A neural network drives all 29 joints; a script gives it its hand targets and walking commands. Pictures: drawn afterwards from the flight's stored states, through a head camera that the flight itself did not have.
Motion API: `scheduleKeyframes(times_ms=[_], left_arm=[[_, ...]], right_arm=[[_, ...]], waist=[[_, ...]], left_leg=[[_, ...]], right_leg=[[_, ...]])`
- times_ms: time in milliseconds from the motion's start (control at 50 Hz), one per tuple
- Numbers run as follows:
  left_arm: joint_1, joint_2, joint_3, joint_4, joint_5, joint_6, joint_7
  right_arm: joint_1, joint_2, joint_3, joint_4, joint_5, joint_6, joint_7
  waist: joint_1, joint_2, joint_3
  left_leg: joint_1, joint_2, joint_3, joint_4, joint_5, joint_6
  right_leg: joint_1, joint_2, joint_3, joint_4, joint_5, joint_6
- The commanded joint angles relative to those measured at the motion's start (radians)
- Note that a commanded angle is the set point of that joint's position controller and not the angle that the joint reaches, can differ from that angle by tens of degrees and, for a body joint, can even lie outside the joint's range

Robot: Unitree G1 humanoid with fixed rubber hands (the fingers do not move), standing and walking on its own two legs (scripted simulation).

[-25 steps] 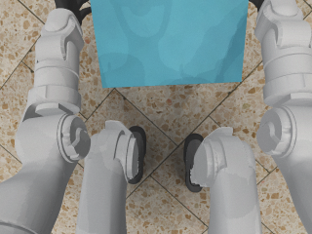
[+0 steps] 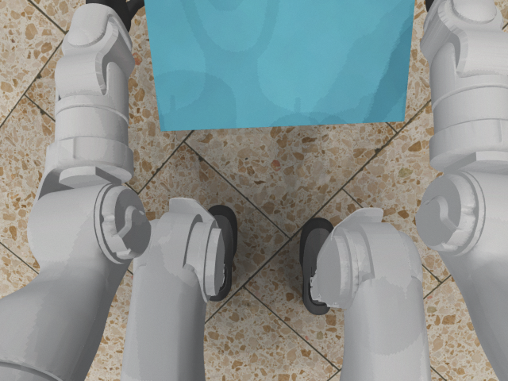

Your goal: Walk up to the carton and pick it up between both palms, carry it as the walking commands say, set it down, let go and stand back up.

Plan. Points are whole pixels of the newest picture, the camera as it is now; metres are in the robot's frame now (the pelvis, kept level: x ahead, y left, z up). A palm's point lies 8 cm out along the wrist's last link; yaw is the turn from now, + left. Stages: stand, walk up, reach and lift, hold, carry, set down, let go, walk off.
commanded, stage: set down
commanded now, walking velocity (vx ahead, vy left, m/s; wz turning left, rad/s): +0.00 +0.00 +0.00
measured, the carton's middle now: (275, 32) +0.55 +0.01 -0.24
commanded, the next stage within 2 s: none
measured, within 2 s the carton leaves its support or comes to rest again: rests again in 0.76 s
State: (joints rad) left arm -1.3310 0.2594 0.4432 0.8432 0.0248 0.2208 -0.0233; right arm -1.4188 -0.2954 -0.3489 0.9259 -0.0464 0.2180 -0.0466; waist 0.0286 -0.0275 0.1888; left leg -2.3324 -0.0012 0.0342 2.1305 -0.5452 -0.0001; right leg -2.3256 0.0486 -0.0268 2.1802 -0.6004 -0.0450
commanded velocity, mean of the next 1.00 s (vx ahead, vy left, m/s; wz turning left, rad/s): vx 0.00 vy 0.00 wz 0.00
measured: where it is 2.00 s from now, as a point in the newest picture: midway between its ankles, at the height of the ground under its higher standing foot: (267, 274)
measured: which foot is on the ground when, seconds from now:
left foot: down 0.00-1.00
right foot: down 0.00-1.00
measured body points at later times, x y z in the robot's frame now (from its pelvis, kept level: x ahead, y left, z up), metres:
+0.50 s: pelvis +0.00 +0.00 -0.01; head +0.37 -0.01 +0.25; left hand +0.57 +0.20 -0.15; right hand +0.59 -0.18 -0.15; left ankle +0.11 +0.12 -0.34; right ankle +0.09 -0.10 -0.34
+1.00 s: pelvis +0.00 +0.00 +0.00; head +0.36 -0.01 +0.26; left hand +0.55 +0.20 -0.16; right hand +0.57 -0.18 -0.16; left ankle +0.11 +0.12 -0.34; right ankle +0.09 -0.10 -0.34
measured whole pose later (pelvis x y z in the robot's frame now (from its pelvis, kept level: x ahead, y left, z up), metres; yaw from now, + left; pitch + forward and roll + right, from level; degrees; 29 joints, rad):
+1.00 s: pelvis +0.00 +0.00 +0.00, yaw +0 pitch +39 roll +2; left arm -1.36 0.32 0.32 1.05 -0.04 0.08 0.02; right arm -1.43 -0.37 -0.17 1.07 0.06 0.10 -0.06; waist 0.03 -0.02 0.29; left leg -2.27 -0.01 0.03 2.17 -0.57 0.00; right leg -2.26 0.05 -0.03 2.21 -0.63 -0.04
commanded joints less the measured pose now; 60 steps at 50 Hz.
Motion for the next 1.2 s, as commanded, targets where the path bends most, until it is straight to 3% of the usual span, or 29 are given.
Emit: scheduleKeyframes(times_ms=[0,520,680,800,880,940,1000,1060,1180], left_arm=[[-0.367,-0.775,-0.360,0.050,-0.047,0.038,-0.224],[-0.267,-0.722,-0.315,0.114,-0.008,0.040,-0.228],[-0.233,-0.618,-0.282,0.131,0.003,0.017,-0.201],[-0.256,-0.463,-0.261,0.130,-0.017,-0.034,-0.143],[-0.178,-0.171,-0.189,0.175,-0.018,-0.087,-0.051],[-0.154,0.122,-0.143,0.183,-0.062,-0.150,0.049],[-0.245,0.221,-0.166,0.136,-0.140,-0.190,0.101],[-0.304,0.272,-0.190,0.134,-0.186,-0.201,0.121],[-0.330,0.272,-0.233,0.243,-0.247,-0.180,0.112]], right_arm=[[-0.266,0.823,0.335,0.071,0.052,0.042,0.271],[-0.182,0.782,0.308,0.124,0.016,0.047,0.275],[-0.174,0.668,0.291,0.125,0.021,0.022,0.249],[-0.213,0.512,0.293,0.105,0.052,-0.031,0.192],[-0.166,0.212,0.257,0.125,0.067,-0.077,0.102],[-0.162,-0.079,0.235,0.109,0.114,-0.123,0.011],[-0.237,-0.159,0.235,0.075,0.174,-0.149,-0.029],[-0.289,-0.220,0.239,0.074,0.203,-0.157,-0.043],[-0.330,-0.269,0.281,0.158,0.236,-0.153,-0.035]], waist=[[0.023,-0.024,-0.822],[0.026,-0.031,-0.742],[0.030,-0.031,-0.747],[0.036,-0.033,-0.780],[0.038,-0.037,-0.803],[0.040,-0.032,-0.868],[0.050,-0.009,-0.940],[0.051,-0.002,-0.961],[0.021,-0.028,-0.892]], left_leg=[[0.479,-0.071,0.000,-0.115,0.271,-0.006],[0.454,-0.065,-0.001,-0.086,0.273,-0.009],[0.478,-0.060,0.000,-0.081,0.285,-0.017],[0.515,-0.054,-0.004,-0.071,0.310,-0.020],[0.558,-0.044,-0.004,-0.075,0.293,-0.026],[0.590,-0.038,-0.015,-0.079,0.326,-0.028],[0.617,-0.031,-0.022,-0.071,0.383,-0.028],[0.619,-0.022,-0.021,-0.064,0.370,-0.027],[0.580,-0.001,-0.023,-0.076,0.251,-0.019]], right_leg=[[0.448,0.047,0.036,-0.188,0.281,0.027],[0.437,0.043,0.042,-0.171,0.290,0.031],[0.451,0.035,0.040,-0.166,0.294,0.039],[0.494,0.023,0.046,-0.160,0.315,0.045],[0.539,0.011,0.039,-0.163,0.290,0.059],[0.586,0.003,0.045,-0.160,0.316,0.066],[0.606,-0.004,0.068,-0.141,0.369,0.063],[0.615,-0.014,0.079,-0.132,0.358,0.057],[0.580,-0.045,0.072,-0.153,0.238,0.047]])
